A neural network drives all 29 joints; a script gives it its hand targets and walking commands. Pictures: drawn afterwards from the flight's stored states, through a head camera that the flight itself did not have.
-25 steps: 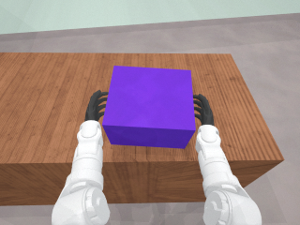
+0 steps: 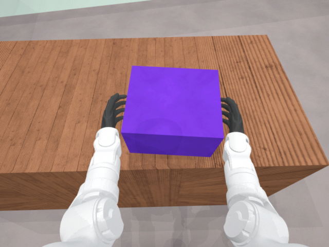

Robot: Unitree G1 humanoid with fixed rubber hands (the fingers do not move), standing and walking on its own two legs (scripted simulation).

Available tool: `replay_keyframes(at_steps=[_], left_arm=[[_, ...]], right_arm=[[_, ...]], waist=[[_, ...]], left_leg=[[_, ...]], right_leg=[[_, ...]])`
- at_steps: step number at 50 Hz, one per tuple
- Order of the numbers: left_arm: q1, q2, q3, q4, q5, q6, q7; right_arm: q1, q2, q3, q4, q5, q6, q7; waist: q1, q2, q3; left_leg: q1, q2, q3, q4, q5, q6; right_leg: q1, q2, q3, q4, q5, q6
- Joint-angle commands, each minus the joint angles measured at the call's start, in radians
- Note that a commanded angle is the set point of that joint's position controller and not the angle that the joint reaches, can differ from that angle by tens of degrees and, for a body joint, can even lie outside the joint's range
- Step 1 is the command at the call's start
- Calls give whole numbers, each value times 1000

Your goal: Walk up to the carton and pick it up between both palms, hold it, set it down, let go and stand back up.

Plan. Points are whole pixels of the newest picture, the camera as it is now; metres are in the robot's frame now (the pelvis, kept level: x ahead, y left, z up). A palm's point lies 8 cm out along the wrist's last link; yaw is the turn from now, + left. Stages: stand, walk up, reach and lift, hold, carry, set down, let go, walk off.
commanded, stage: set down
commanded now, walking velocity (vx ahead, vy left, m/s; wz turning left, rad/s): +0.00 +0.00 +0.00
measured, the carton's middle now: (172, 112) +0.46 -0.01 +0.01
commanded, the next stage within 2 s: none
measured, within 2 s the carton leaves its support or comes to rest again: rests again in 1.72 s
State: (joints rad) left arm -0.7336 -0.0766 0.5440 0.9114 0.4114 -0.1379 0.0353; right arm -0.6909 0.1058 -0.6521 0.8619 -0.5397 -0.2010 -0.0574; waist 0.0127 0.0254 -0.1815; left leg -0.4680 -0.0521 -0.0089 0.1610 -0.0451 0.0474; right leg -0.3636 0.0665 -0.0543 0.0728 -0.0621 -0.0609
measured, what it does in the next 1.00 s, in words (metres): stands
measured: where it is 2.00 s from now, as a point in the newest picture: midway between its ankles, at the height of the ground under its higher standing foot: outside the picture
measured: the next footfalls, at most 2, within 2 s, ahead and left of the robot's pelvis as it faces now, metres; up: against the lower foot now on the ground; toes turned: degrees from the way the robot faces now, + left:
none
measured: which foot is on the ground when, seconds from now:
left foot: down 0.00-1.00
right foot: down 0.00-1.00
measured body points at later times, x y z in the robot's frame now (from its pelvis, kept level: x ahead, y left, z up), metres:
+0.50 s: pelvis -0.03 -0.01 +0.00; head +0.05 -0.01 +0.44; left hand +0.42 +0.16 +0.06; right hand +0.41 -0.16 +0.06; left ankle -0.01 +0.08 -0.75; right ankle -0.05 -0.08 -0.75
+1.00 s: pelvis +0.01 +0.00 -0.02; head +0.19 -0.02 +0.40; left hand +0.46 +0.16 -0.04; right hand +0.45 -0.16 -0.05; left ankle -0.01 +0.08 -0.75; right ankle -0.05 -0.08 -0.75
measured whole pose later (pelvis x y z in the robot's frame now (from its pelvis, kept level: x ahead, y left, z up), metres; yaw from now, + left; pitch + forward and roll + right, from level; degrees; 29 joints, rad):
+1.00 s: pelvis +0.01 +0.00 -0.02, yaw +0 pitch +38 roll -1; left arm -0.86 -0.04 0.60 1.03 0.44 -0.25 0.04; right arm -0.78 0.12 -0.77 0.85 -0.62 -0.32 -0.07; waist 0.04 0.07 -0.28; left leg -0.81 -0.05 -0.01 0.17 -0.01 0.06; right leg -0.73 0.07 -0.06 0.14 -0.05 -0.04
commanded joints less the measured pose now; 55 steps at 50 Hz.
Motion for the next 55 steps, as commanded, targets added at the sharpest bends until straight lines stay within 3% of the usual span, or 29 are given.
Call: replay_keyframes(at_steps=[1,2,5,9,11,13,16,18,23,24,26,28,33,38,39,40,42,46,47,49,51,53,55], left_arm=[[-648,-529,-409,-161,-28,-81,-42],[-637,-509,-378,-119,-11,-79,-49],[-606,-440,-303,-54,-11,-80,-85],[-687,-399,-277,-50,-28,-128,-99],[-719,-392,-264,-45,-20,-149,-97],[-738,-379,-248,-20,-15,-154,-95],[-779,-292,-211,-8,-14,-142,-95],[-793,-248,-188,24,-15,-123,-104],[-799,-202,-119,31,14,-80,-119],[-743,-127,-95,99,-30,-58,-127],[-744,-102,-101,67,-45,-38,-134],[-759,-90,-112,23,-58,-36,-126],[-790,-171,-117,-57,-14,-70,-129],[-778,-316,-137,-24,62,-108,-112],[-772,-351,-143,0,74,-120,-106],[-767,-343,-175,-68,89,-120,-77],[-767,-419,-227,-16,65,-127,-53],[-744,-512,-251,85,63,-162,-51],[-716,-522,-240,112,76,-168,-52],[-669,-545,-249,154,82,-172,-47],[-661,-546,-284,155,65,-179,-40],[-649,-549,-314,163,43,-180,-33],[-611,-548,-328,174,34,-194,-32]], right_arm=[[-605,518,464,-65,63,-161,114],[-591,512,451,-18,48,-151,119],[-608,469,445,-39,51,-128,126],[-702,469,458,-109,58,-146,117],[-712,477,429,-118,31,-150,116],[-719,461,390,-91,7,-141,117],[-735,390,276,-67,-28,-89,118],[-746,370,242,-47,-31,-49,119],[-747,335,157,-61,-79,17,129],[-793,275,62,-85,-89,91,149],[-761,223,17,-103,-112,153,164],[-772,214,-3,-150,-127,170,164],[-720,319,-11,-171,-171,126,163],[-664,431,9,-108,-223,24,155],[-663,456,22,-95,-233,-5,154],[-648,437,137,-68,-173,-37,152],[-670,500,218,-15,-120,-88,137],[-690,554,257,34,-141,-197,142],[-694,556,259,46,-142,-221,142],[-664,528,268,91,-146,-247,144],[-606,523,283,173,-127,-254,151],[-584,505,287,239,-87,-253,156],[-558,497,311,249,-68,-253,162]], waist=[[-2,-20,-916],[1,-35,-869],[6,-84,-772],[31,-108,-876],[29,-95,-882],[26,-80,-861],[2,-42,-732],[-7,-57,-679],[-9,-32,-654],[-12,-28,-404],[-35,-12,-403],[-52,14,-490],[-58,42,-674],[-19,79,-780],[-12,76,-803],[-11,90,-937],[-12,50,-988],[-17,-50,-1050],[4,-56,-1042],[-14,-63,-1028],[-36,-25,-987],[-34,6,-952],[-41,-3,-934]], left_leg=[[445,135,-52,164,963,-8],[372,126,-48,142,863,-2],[292,91,-44,69,515,26],[184,71,-39,43,410,48],[170,71,-43,31,373,47],[172,71,-41,34,328,42],[197,73,-38,40,209,18],[230,74,-38,47,150,22],[203,71,-38,44,115,21],[168,82,-57,16,-48,8],[209,85,-45,7,-76,-9],[266,84,-39,23,-38,-21],[311,75,-49,43,168,-11],[408,97,-42,88,398,-34],[413,102,-39,102,452,-38],[394,95,-46,125,586,-42],[273,109,-50,156,740,-21],[99,117,-57,163,749,24],[86,122,-55,166,754,29],[121,127,-65,190,814,24],[276,146,-74,234,933,6],[386,168,-84,282,992,-16],[443,166,-87,300,1027,-36]], right_leg=[[340,-71,56,171,745,77],[378,-74,64,183,730,79],[501,-94,67,219,734,108],[590,-96,68,282,834,120],[576,-95,66,284,807,122],[533,-91,58,278,736,117],[404,-85,37,244,527,104],[339,-82,28,231,418,107],[386,-80,17,232,387,99],[333,-96,33,188,153,109],[254,-92,3,148,8,94],[208,-90,-21,139,61,91],[310,-101,-25,188,472,106],[153,-90,-35,156,536,82],[124,-90,-31,147,552,77],[194,-79,-10,200,675,69],[225,-87,23,231,816,77],[252,-99,66,290,828,90],[239,-99,63,287,818,89],[189,-88,57,303,795,96],[-5,-69,55,269,663,86],[-243,-62,53,211,513,70],[-248,-48,62,186,532,55]])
